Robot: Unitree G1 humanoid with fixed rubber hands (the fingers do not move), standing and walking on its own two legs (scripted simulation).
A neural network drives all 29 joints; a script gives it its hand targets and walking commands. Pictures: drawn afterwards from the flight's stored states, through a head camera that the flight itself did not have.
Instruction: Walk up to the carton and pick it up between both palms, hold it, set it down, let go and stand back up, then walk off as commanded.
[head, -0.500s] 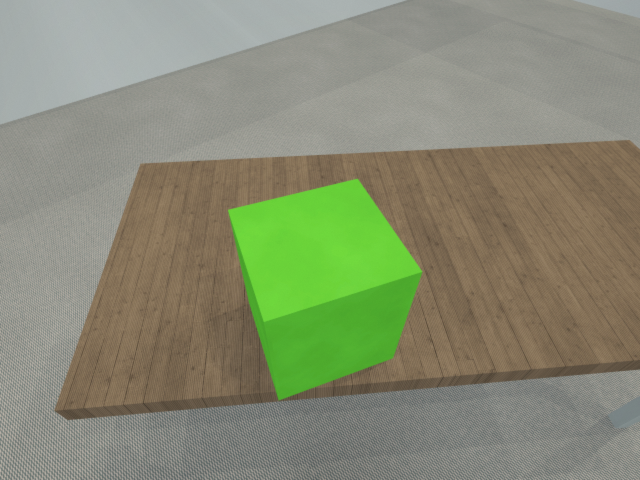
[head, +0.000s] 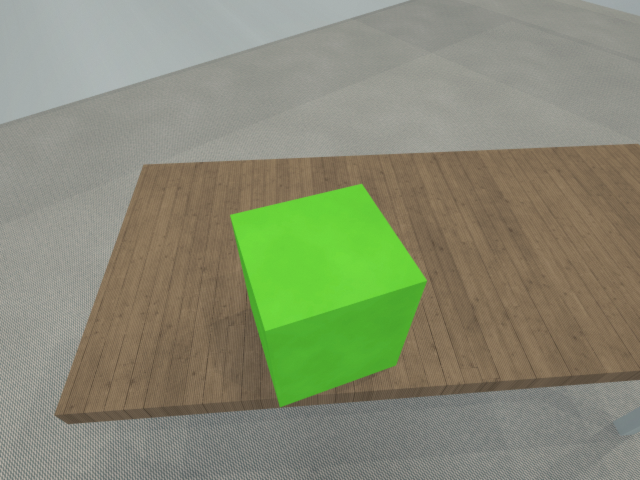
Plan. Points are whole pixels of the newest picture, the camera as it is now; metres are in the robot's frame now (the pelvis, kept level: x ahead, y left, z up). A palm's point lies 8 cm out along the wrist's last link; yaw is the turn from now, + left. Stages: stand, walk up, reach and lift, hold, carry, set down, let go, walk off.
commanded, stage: walk up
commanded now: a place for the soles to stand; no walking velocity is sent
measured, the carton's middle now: (320, 296) +0.40 -0.01 -0.05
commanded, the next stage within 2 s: reach and lift in 0.60 s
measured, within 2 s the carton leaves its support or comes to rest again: neither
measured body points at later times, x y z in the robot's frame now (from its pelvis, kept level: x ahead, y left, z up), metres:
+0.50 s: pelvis +0.01 +0.00 +0.00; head +0.02 -0.01 +0.45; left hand +0.10 +0.32 -0.11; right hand +0.09 -0.30 -0.14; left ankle +0.01 +0.14 -0.74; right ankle +0.02 -0.11 -0.74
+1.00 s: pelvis +0.02 -0.01 -0.01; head +0.05 -0.02 +0.44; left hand +0.21 +0.27 -0.09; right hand +0.17 -0.30 -0.12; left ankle +0.01 +0.14 -0.74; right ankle +0.02 -0.11 -0.74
